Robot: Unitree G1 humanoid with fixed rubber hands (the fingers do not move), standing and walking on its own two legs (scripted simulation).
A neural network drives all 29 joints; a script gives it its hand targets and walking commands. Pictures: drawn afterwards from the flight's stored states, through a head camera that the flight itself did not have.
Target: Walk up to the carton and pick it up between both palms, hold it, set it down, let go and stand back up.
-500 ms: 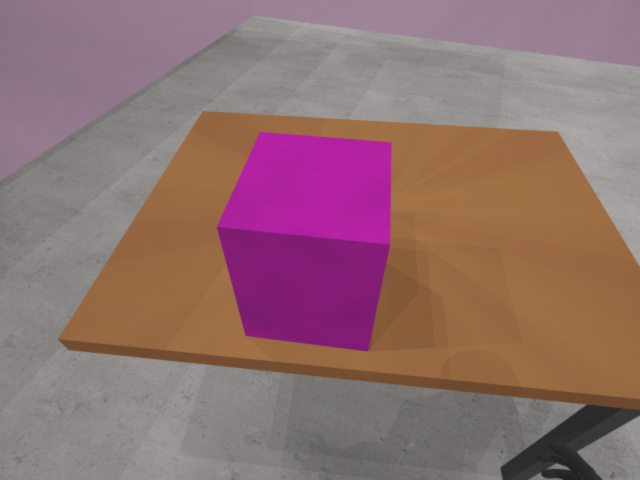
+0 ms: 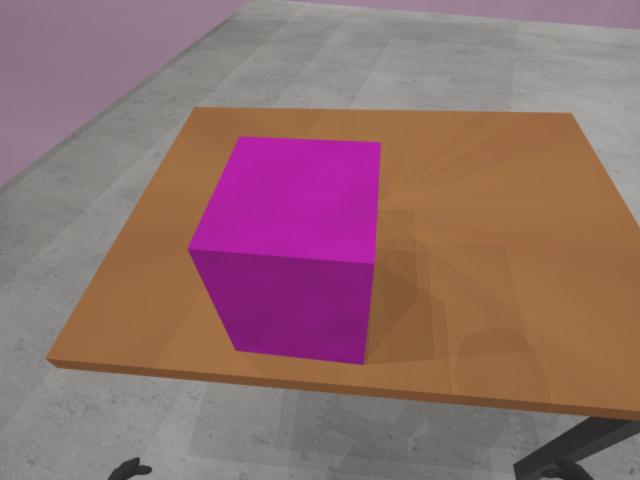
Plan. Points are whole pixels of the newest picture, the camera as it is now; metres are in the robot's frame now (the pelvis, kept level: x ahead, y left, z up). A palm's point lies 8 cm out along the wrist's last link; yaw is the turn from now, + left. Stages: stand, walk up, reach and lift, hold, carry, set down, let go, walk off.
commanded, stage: walk up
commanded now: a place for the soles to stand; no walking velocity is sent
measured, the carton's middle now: (303, 253) +0.43 +0.04 +0.04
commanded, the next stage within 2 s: none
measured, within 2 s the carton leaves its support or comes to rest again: neither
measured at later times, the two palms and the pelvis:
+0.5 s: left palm out of the picture +0.11 +0.30 -0.08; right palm out of the picture +0.09 -0.30 -0.09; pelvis -0.02 +0.01 +0.00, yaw +0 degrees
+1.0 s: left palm out of the picture +0.09 +0.32 -0.08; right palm out of the picture +0.09 -0.29 -0.09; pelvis -0.03 +0.03 +0.00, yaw +1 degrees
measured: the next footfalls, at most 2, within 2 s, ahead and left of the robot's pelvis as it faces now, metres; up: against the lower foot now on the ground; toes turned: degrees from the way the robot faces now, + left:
left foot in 1.16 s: -0.01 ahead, +0.20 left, +0.00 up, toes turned +1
right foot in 1.64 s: -0.07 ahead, -0.05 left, +0.00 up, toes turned -7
